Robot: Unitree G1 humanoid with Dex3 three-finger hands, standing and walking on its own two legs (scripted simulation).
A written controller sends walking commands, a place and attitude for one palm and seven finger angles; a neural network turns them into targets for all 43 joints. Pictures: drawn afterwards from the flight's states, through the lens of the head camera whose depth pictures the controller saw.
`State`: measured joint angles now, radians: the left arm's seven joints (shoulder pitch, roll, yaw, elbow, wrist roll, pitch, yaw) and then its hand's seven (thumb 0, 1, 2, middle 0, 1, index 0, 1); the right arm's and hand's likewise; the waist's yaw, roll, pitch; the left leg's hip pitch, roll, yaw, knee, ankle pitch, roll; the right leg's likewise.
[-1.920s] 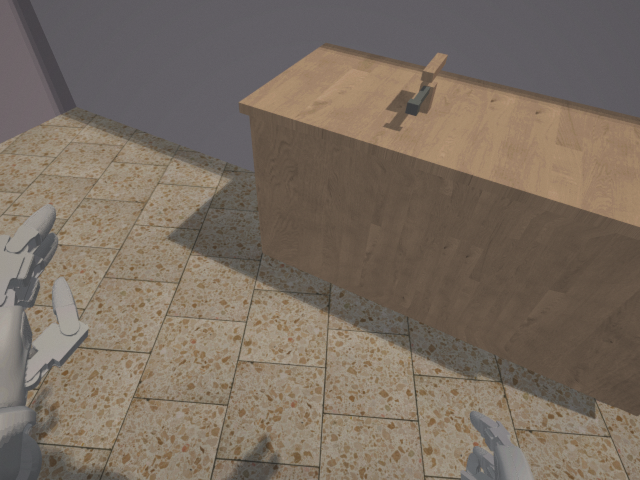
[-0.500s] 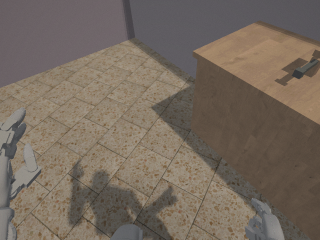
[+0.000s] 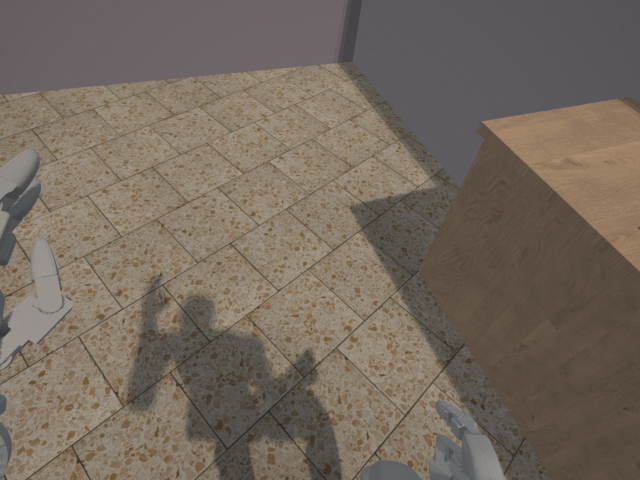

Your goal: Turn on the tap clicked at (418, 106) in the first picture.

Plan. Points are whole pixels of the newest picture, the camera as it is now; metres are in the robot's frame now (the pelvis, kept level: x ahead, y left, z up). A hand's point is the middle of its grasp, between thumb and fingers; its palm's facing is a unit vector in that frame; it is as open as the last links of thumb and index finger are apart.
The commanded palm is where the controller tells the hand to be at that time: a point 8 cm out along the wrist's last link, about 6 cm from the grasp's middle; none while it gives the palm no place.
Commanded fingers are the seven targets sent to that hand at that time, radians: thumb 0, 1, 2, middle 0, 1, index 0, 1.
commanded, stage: walk to a spot facing it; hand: left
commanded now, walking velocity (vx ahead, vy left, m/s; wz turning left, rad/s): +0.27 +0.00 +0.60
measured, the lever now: out of the picture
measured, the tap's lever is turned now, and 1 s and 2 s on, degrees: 0 0 0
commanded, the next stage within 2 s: turn to face it in 1.24 s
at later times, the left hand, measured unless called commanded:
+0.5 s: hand out of the picture +0.13 +0.25 +0.19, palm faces +0.63 -0.62 -0.46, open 7.4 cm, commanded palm +0.06 +0.28 +0.18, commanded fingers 0.00 0.90 0.90 -0.20 -0.30 -0.20 -0.30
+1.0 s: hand out of the picture +0.12 +0.31 +0.20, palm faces +0.81 -0.37 -0.45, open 7.4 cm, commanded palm +0.08 +0.31 +0.18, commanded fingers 0.00 0.90 0.90 -0.20 -0.30 -0.20 -0.30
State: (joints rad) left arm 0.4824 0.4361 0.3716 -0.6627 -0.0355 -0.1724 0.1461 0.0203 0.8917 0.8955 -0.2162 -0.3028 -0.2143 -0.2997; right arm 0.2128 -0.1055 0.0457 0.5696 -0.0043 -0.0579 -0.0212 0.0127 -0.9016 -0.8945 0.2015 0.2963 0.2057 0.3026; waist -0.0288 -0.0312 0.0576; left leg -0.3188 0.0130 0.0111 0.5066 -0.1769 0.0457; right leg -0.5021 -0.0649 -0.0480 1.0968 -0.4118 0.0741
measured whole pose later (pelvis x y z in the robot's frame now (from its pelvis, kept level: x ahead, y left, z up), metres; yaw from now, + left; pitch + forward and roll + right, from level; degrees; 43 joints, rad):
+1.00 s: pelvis +0.09 -0.01 -0.01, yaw +32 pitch +0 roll +0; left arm 0.46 0.38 0.40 -0.47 -0.02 -0.23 0.15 0.01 0.89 0.90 -0.21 -0.30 -0.21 -0.30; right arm 0.26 -0.14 0.03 0.64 0.01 -0.10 -0.06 0.01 -0.90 -0.89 0.20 0.30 0.21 0.30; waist 0.05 0.07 -0.03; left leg -0.30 0.07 0.05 0.59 -0.30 0.02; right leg -0.34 -0.08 -0.14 0.68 -0.40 0.06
